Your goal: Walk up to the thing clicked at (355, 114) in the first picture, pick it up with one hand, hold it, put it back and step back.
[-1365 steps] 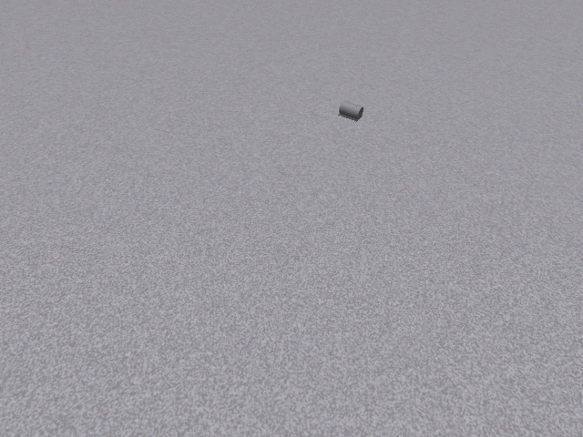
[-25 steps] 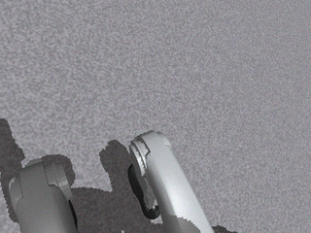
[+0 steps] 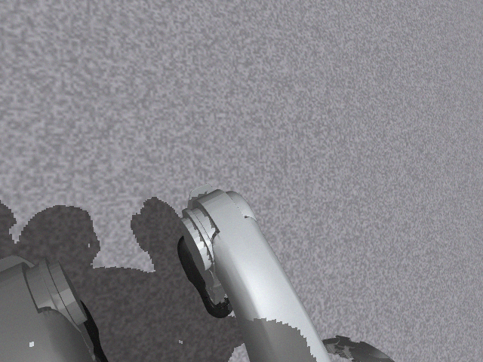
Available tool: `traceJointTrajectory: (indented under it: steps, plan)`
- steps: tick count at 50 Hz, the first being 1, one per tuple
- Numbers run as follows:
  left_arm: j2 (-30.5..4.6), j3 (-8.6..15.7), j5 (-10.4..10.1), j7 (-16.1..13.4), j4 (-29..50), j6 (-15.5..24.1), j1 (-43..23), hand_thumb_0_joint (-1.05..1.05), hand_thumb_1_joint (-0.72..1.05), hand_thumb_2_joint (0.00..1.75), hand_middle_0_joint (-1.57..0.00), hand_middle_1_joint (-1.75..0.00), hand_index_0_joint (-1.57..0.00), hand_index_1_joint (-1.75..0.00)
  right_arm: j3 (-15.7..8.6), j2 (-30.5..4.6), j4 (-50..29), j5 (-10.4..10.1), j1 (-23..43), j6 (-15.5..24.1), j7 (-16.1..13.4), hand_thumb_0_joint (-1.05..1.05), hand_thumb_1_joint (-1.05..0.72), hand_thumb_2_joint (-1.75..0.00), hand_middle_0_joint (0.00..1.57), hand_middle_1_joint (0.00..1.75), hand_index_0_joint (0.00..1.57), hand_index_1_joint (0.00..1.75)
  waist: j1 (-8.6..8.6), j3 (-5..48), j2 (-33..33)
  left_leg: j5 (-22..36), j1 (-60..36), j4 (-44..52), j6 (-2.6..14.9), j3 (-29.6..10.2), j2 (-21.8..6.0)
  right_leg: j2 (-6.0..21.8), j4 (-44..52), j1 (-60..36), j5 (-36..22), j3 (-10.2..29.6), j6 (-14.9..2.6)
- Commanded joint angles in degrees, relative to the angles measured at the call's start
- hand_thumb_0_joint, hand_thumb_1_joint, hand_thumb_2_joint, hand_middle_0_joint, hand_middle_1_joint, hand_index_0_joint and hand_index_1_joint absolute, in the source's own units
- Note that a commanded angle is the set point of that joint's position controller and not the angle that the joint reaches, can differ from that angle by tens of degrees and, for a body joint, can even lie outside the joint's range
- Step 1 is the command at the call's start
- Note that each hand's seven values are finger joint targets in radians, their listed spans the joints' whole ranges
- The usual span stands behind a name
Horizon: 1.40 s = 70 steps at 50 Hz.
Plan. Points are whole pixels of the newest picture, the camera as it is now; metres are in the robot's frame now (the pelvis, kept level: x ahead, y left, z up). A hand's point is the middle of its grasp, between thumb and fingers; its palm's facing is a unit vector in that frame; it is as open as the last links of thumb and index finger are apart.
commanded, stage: rest palm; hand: left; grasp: from above
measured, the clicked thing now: out of the picture +0.48 +0.34 -0.29
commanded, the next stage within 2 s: close in 2.00 s
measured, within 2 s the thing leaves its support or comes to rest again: neither
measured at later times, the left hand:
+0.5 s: hand out of the picture +0.47 +0.32 -0.24, palm faces +0.05 -0.46 -0.89, open 13.7 cm
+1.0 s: hand out of the picture +0.47 +0.32 -0.26, palm faces +0.07 -0.47 -0.88, open 13.7 cm
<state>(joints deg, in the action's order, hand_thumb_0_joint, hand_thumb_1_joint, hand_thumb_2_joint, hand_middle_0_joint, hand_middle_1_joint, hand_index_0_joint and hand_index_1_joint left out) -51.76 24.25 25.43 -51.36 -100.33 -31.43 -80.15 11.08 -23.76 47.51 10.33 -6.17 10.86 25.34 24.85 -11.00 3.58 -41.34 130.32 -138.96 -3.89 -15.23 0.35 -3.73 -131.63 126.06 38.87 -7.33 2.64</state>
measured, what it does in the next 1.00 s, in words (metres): stands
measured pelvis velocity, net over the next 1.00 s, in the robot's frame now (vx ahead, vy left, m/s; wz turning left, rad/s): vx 0.01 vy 0.01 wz -0.04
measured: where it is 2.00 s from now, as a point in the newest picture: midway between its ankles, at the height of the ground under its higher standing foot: (155, 322)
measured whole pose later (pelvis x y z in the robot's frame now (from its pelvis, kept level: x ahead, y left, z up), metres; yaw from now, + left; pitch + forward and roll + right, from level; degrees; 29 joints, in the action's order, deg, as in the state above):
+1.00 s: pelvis +0.01 +0.01 -0.02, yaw -2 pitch +31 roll -14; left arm -57.4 22.6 22.8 -52.5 -99.5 -29.9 -80.3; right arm 16.6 -24.9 38.1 9.6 -5.9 8.5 28.0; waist 25.9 -13.7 6.5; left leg -43.6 132.2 -143.6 -3.2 -16.8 0.9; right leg -2.9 -134.1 125.8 41.1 -8.8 3.8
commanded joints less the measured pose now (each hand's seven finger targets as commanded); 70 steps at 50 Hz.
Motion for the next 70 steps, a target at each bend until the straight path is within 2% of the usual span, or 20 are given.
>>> traceJointTrajectory:
  steps: [1,5,9,10,14,19,24,33,34,36,38,41,42,47,54,62,65,66,69,70]
  plan:
    - [-13.7,-2.32,2.87,-2.63,7.78,0.43,-15.77,0.0,-0.56,1.0,-0.08,-1.03,-0.05,-1.06,-3.15,-18.31,3.02,0.41,-12.92,-0.83,0.34,0.0,-0.93,-0.91,0.2,0.3,0.2,0.3,2.48,42.97,-24.8,11.98,-24.77,11.49,5.36,8.15,-1.68,0.28,12.69,-28.8,-20.92,-6.87,-1.44]
    - [-14.57,-1.44,2.44,-3.53,7.97,0.49,-14.39,0.0,-0.55,1.0,-0.08,-1.02,-0.05,-1.05,-2.62,-17.6,0.92,0.43,-12.38,-0.98,0.79,0.0,-0.93,-0.91,0.2,0.3,0.2,0.3,2.24,44.27,-25.08,12.26,-24.92,10.32,5.57,8.26,-1.77,0.33,12.36,-29.59,-21.16,-6.81,-1.47]
    - [-12.6,-1.54,-0.14,-3.71,7.09,0.9,-14.7,0.0,-0.53,0.99,-0.08,-1.02,-0.06,-1.04,-1.76,-18.22,-0.09,0.18,-13.11,-1.21,1.19,0.0,-0.92,-0.91,0.2,0.3,0.2,0.3,3.82,42.71,-25.92,11.64,-26.93,9.51,5.27,6.86,-2.24,0.52,11.0,-26.46,-20.05,-7.71,-1.91]
    - [-13.73,-1.46,0.1,-3.61,7.63,1.04,-15.55,0.0,-0.52,0.99,-0.08,-1.03,-0.06,-1.05,-1.5,-18.21,1.14,0.33,-12.74,-1.13,1.22,0.0,-0.93,-0.91,0.2,0.3,0.2,0.3,3.98,41.57,-26.06,10.47,-25.3,9.55,5.48,7.2,-2.04,0.69,11.34,-26.35,-19.21,-7.66,-1.84]
    - [-12.76,-2.25,0.02,-2.74,5.95,1.28,-14.59,0.0,-0.51,1.0,-0.08,-1.03,-0.06,-1.06,-0.89,-18.24,-0.11,-0.04,-12.87,-1.28,1.21,0.0,-0.92,-0.91,0.2,0.3,0.2,0.3,4.35,40.01,-26.6,9.25,-25.81,9.75,5.01,6.68,-2.18,0.34,10.98,-23.8,-17.53,-7.95,-2.42]
    - [-12.06,-3.77,0.43,-1.75,6.46,1.32,-14.85,0.0,-0.47,1.03,-0.1,-1.09,-0.09,-1.11,-0.43,-18.56,0.27,0.05,-12.98,-1.04,1.32,0.0,-0.92,-0.91,0.2,0.3,0.2,0.3,5.19,38.61,-25.72,11.11,-24.56,9.28,5.07,6.67,-1.8,0.42,10.8,-24.89,-20.15,-7.86,-2.17]
    - [-10.38,-3.98,-1.75,-1.83,5.15,1.3,-14.85,0.0,-0.49,0.97,-0.08,-1.06,-0.07,-1.07,-0.65,-20.25,-1.12,-0.31,-14.16,-0.97,1.72,0.0,-0.92,-0.91,0.2,0.3,0.2,0.3,6.02,38.4,-25.25,12.94,-27.19,9.05,4.77,4.91,-2.0,0.35,9.37,-24.32,-21.55,-8.67,-2.01]
    - [-13.93,-3.65,-0.06,-2.28,8.2,1.15,-16.06,0.0,-0.49,0.96,-0.08,-1.04,-0.07,-1.05,0.31,-19.48,-3.42,-0.1,-12.23,-2.09,2.01,0.0,-0.92,-0.91,0.2,0.3,0.2,0.3,4.72,38.32,-28.72,13.65,-26.92,9.25,4.83,5.78,-1.7,0.98,8.58,-24.76,-22.24,-8.24,-2.42]
    - [-12.89,-3.97,-0.47,-2.33,7.97,1.05,-15.75,0.0,-0.5,0.97,-0.08,-1.05,-0.07,-1.06,0.16,-19.73,-3.93,-0.2,-12.33,-2.17,2.1,0.0,-0.92,-0.91,0.2,0.3,0.2,0.3,5.01,38.13,-28.37,14.47,-27.59,8.65,4.8,5.64,-1.83,0.92,8.34,-24.6,-22.78,-8.34,-2.23]
    - [-14.49,-3.91,1.24,-2.67,8.15,0.97,-15.97,0.0,-0.5,0.97,-0.08,-1.04,-0.07,-1.06,0.2,-19.91,-4.16,-0.26,-12.19,-2.15,2.16,0.0,-0.92,-0.91,0.2,0.3,0.2,0.3,4.82,39.14,-28.56,13.58,-27.51,8.84,4.88,5.8,-1.91,0.79,9.15,-24.85,-22.56,-8.32,-2.44]
    - [-13.78,-4.48,1.81,-2.71,7.01,1.09,-15.08,0.0,-0.49,1.02,-0.09,-1.06,-0.08,-1.08,0.23,-20.05,-4.3,-0.55,-13.58,-2.56,2.31,0.0,-0.92,-0.91,0.2,0.3,0.2,0.3,4.99,39.81,-28.75,14.41,-27.71,8.66,4.68,5.8,-2.03,0.28,9.35,-25.09,-23.16,-8.2,-2.57]
    - [-14.71,-3.62,1.28,-3.08,7.29,1.26,-15.72,0.0,-0.48,1.01,-0.1,-1.06,-0.08,-1.08,-0.11,-20.74,-4.91,-0.41,-13.94,-2.66,2.43,0.0,-0.92,-0.91,0.2,0.3,0.2,0.3,5.25,39.91,-28.82,14.49,-28.56,9.3,4.51,4.89,-2.26,0.41,8.98,-24.98,-22.88,-8.69,-2.55]
    - [-13.2,-3.9,0.05,-3.32,7.16,1.43,-15.17,0.0,-0.49,1.0,-0.09,-1.05,-0.07,-1.07,-0.33,-20.94,-6.62,-0.7,-13.9,-2.84,2.58,0.0,-0.92,-0.91,0.2,0.3,0.2,0.3,5.56,39.69,-28.62,15.95,-29.68,8.65,4.51,4.46,-2.2,0.58,8.35,-24.75,-23.63,-8.78,-2.36]
    - [-13.6,-3.81,-1.65,-3.37,6.53,1.65,-15.17,0.0,-0.47,1.0,-0.1,-1.05,-0.08,-1.07,0.83,-20.79,-6.37,-0.43,-13.53,-3.03,2.64,0.0,-0.92,-0.91,0.2,0.3,0.2,0.3,6.38,37.44,-27.48,13.33,-27.17,8.21,4.97,4.86,-2.01,0.7,8.58,-24.13,-21.77,-8.78,-2.24]
    - [-14.96,-4.98,0.7,-2.47,6.09,2.04,-14.89,0.0,-0.49,1.02,-0.1,-1.07,-0.08,-1.09,1.22,-21.2,-4.77,-0.45,-13.36,-3.14,2.25,0.0,-0.92,-0.91,0.2,0.3,0.2,0.3,6.48,36.83,-28.18,13.36,-26.39,8.95,4.71,4.95,-2.2,0.13,9.35,-24.48,-22.37,-8.81,-2.25]
    - [-15.76,-4.53,-1.86,-2.28,6.47,2.53,-14.23,0.0,-0.46,1.03,-0.11,-1.07,-0.09,-1.1,2.06,-21.38,-6.12,-0.4,-12.57,-3.09,2.34,0.0,-0.92,-0.91,0.2,0.3,0.2,0.3,6.89,36.2,-26.48,12.37,-25.72,8.09,5.22,4.17,-1.96,0.51,8.61,-24.6,-20.91,-9.08,-1.92]
    - [-17.15,-4.57,-0.62,-2.29,6.59,2.6,-14.3,0.0,-0.47,1.01,-0.11,-1.05,-0.09,-1.07,2.43,-21.16,-5.56,-0.4,-12.14,-3.13,2.16,0.0,-0.92,-0.91,0.2,0.3,0.2,0.3,6.38,37.06,-27.86,12.01,-25.83,8.52,4.99,4.57,-2.17,0.36,8.83,-24.37,-20.58,-9.0,-2.3]
    - [-16.77,-4.39,-1.26,-2.13,7.76,2.62,-14.61,0.0,-0.48,1.02,-0.1,-1.06,-0.08,-1.08,2.16,-21.67,-6.41,-0.59,-12.09,-3.23,2.14,0.0,-0.92,-0.91,0.2,0.3,0.2,0.3,6.54,37.08,-28.64,13.48,-27.66,8.54,4.77,3.94,-2.14,0.8,7.99,-23.74,-21.33,-9.25,-2.27]
    - [-17.65,-4.78,0.68,-1.98,6.96,2.61,-14.3,0.0,-0.48,1.02,-0.1,-1.06,-0.08,-1.08,2.54,-21.23,-5.6,-0.69,-11.85,-3.02,2.04,0.0,-0.92,-0.91,0.2,0.3,0.2,0.3,6.1,37.1,-28.77,12.5,-26.33,8.31,4.83,4.74,-2.31,0.46,9.21,-23.82,-21.15,-8.84,-2.33]
    - [-16.9,-5.01,0.09,-1.91,7.45,2.68,-14.1,0.0,-0.48,1.04,-0.11,-1.07,-0.08,-1.1,2.14,-21.66,-5.63,-0.52,-11.81,-3.07,2.09,0.0,-0.92,-0.91,0.2,0.3,0.2,0.3,6.42,36.04,-29.06,13.69,-26.61,8.55,4.73,4.38,-2.24,0.77,8.51,-24.31,-21.86,-9.02,-2.13]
